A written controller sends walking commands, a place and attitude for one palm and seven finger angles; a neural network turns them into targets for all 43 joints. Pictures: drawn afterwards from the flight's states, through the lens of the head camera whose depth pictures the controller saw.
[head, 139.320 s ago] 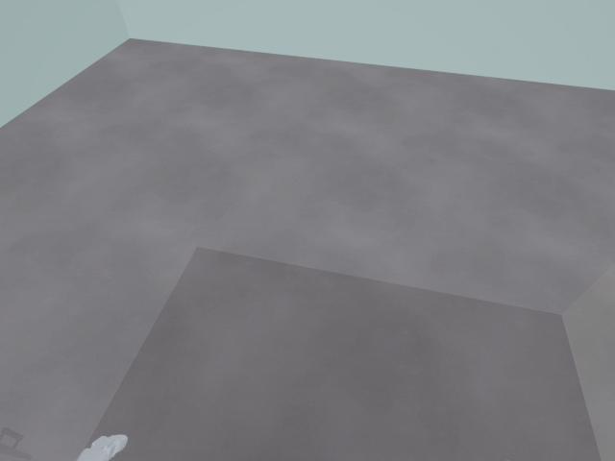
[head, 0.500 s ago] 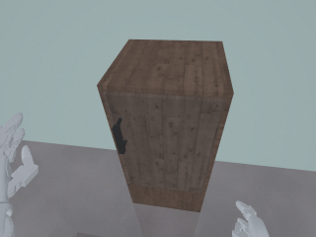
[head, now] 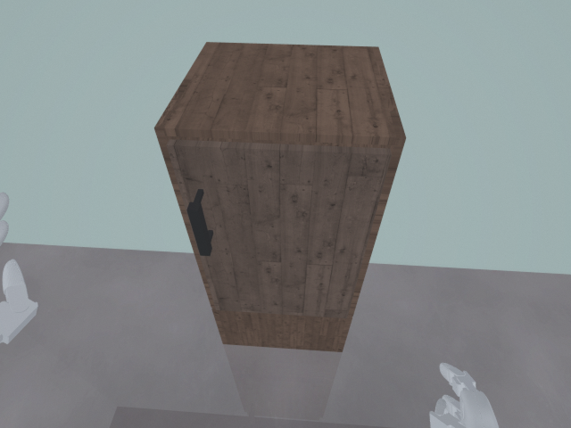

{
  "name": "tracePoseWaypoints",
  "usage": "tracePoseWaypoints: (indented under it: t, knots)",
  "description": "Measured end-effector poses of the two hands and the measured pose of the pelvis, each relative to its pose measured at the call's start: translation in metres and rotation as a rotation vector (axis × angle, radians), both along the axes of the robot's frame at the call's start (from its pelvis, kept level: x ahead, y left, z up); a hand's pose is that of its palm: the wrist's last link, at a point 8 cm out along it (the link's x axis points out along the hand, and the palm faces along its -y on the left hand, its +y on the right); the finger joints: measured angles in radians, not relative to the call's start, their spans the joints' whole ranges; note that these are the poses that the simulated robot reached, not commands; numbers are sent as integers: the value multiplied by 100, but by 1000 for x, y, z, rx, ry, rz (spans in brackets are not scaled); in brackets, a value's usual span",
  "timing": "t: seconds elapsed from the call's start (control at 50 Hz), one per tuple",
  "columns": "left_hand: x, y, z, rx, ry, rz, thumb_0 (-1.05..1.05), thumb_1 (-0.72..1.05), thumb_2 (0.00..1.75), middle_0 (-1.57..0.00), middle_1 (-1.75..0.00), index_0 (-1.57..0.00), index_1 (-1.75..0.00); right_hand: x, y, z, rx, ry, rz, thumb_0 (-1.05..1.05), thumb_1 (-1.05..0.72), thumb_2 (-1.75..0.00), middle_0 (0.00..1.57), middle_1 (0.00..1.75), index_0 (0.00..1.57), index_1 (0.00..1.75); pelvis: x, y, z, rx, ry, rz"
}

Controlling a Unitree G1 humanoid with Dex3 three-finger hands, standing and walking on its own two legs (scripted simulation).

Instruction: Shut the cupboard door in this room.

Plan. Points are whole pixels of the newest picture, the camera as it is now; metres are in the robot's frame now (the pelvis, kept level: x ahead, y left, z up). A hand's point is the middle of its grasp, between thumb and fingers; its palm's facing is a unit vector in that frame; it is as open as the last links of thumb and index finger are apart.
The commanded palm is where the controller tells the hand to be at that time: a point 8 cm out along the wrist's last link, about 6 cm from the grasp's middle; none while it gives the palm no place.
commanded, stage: step back with the hand held close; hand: left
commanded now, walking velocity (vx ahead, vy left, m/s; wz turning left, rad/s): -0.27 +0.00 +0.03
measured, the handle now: (202, 223) +0.50 +0.20 -0.04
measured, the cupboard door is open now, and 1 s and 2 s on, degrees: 0 0 0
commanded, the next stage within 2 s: stop stepping back and stand still in 0.86 s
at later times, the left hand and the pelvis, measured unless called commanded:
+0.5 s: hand out of the picture +0.13 +0.28 +0.17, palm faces +0.48 -0.77 -0.42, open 7.4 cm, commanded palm +0.05 +0.32 +0.18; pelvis -0.06 +0.01 -0.01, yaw +5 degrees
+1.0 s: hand out of the picture +0.04 +0.23 +0.18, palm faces +0.27 -0.83 -0.48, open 7.5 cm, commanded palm -0.04 +0.28 +0.18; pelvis -0.19 -0.01 -0.01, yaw -2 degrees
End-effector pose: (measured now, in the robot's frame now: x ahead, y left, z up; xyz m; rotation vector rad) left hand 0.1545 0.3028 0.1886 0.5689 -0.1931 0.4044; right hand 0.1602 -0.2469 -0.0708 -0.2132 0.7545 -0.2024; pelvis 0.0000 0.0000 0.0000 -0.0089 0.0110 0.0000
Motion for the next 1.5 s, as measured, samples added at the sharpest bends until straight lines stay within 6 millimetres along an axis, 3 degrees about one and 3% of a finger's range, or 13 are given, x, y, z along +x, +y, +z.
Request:
tracePoseWaypoints:
  t: [0.18,0.46,0.56,0.7,0.84,0.94,1.06,1.14,1.22,1.3,1.36,1.42,1.5]
  knots:
    - [-33,5,-12,-8,-45,26,2,89,90,-21,-30,-21,-30,-31,7,0,-26,-18,31,1,-90,-90,20,30,20,30,-28,2,-7,-7,-13,11]
    - [-65,3,-8,0,-148,3,2,89,90,-21,-30,-21,-30,-70,5,-12,-49,68,66,2,-90,-90,20,30,20,30,-58,2,-14,-20,-3,73]
    - [-81,20,-9,39,-146,-14,2,89,90,-22,-30,-21,-30,-80,15,-6,-87,61,62,2,-90,-90,20,30,20,30,-70,12,-16,-45,-6,79]
    - [-103,43,13,28,-215,48,2,89,90,-21,-30,-21,-30,-83,45,12,-63,24,105,2,-90,-90,20,30,20,30,-82,18,2,-102,58,44]
    - [-96,20,-4,-103,-203,-73,2,89,90,-21,-30,-20,-30,-89,59,28,-56,-49,170,1,-90,-90,20,30,20,30,-122,11,8,-109,121,-11]
    - [-116,-13,-1,-42,-183,-241,2,89,90,-21,-30,-20,-30,-120,46,30,-52,-100,159,1,-90,-90,20,30,21,30,-166,-2,-1,-94,118,-25]
    - [-191,-34,26,155,-166,-297,2,89,90,-22,-30,-21,-30,-187,15,9,-38,-54,110,1,-90,-90,20,30,20,30,-212,-13,-13,-66,54,-6]
    - [-236,-14,40,174,-170,-141,1,88,90,-22,-30,-22,-30,-245,-3,0,-25,65,23,1,-90,-90,20,30,20,30,-209,-12,-2,5,36,-63]
    - [-241,21,25,23,-230,84,1,88,90,-22,-30,-21,-30,-282,-17,-17,-49,115,-30,2,-90,-90,20,30,20,30,-211,-2,-2,16,13,-38]
    - [-219,33,-16,-172,-193,151,1,89,90,-21,-30,-20,-30,-296,-17,-34,-80,162,-37,2,-90,-90,20,30,20,30,-217,14,-10,-2,-1,40]
    - [-210,21,-33,-205,-94,70,2,90,90,-20,-30,-20,-30,-296,-1,-25,-56,125,-69,2,-91,-90,20,30,20,30,-227,20,-7,27,-23,6]
    - [-214,5,-23,-122,-51,-74,2,89,90,-21,-30,-20,-30,-291,20,-7,-16,14,-71,2,-91,-90,20,30,20,30,-237,19,-4,26,-30,-18]
    - [-231,-6,12,43,-129,-175,2,89,90,-21,-30,-21,-30,-283,41,4,30,-63,-13,2,-90,-90,20,30,20,30,-250,12,-4,23,-25,-29]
